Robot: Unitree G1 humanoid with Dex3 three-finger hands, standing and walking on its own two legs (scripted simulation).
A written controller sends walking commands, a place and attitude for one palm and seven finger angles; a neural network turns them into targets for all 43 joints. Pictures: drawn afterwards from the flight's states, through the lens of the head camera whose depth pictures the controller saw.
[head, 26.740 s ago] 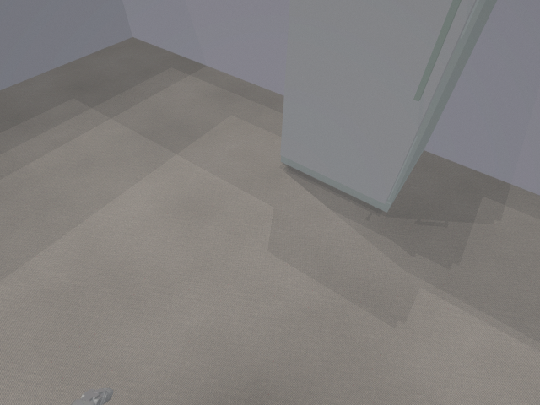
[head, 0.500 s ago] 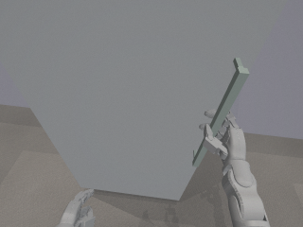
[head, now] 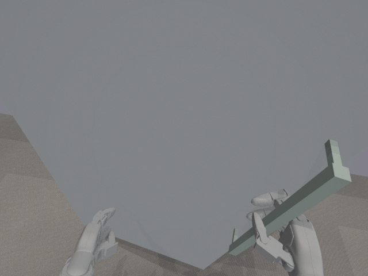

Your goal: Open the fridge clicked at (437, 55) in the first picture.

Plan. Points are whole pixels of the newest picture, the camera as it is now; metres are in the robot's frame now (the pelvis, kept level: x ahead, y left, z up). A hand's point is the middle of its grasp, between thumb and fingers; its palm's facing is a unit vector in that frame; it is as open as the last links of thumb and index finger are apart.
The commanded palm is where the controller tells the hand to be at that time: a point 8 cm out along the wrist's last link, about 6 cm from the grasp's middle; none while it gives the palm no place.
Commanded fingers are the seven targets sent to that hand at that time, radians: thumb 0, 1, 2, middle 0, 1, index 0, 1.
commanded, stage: walk backward, drawing the door open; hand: right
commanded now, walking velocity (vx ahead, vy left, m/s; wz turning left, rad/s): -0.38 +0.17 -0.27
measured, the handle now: (266, 215) +0.23 -0.13 +0.08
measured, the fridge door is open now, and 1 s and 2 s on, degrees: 11 31 56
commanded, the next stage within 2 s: none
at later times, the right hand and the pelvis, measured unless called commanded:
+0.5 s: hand (249, 266) +0.15 -0.08 +0.09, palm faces +0.21 +0.95 -0.23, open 5.9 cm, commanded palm +0.10 -0.12 +0.10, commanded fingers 0.00 -0.90 -0.90 0.45 1.40 0.45 1.40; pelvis -0.09 +0.10 +0.00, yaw -5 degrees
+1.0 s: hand out of the picture +0.02 +0.00 +0.10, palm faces +0.37 +0.92 -0.15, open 5.8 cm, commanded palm -0.03 -0.03 +0.10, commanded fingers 0.00 -0.90 -0.90 0.45 1.40 0.45 1.40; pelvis -0.17 +0.22 +0.01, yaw -24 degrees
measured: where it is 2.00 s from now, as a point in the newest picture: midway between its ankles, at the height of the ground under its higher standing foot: outside the picture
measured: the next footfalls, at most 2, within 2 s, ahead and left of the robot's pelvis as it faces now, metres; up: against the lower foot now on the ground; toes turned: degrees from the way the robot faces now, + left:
right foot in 0.34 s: +0.03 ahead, -0.05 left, +0.00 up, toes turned -5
left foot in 0.56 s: -0.01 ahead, +0.25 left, +0.00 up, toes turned -8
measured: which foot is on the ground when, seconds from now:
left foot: down 0.00-0.36, up 0.38-0.54, down 0.56-0.84, up 0.86-1.00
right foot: down 0.00-0.06, up 0.08-0.32, down 0.34-0.60, up 0.62-0.84, down 0.86-1.00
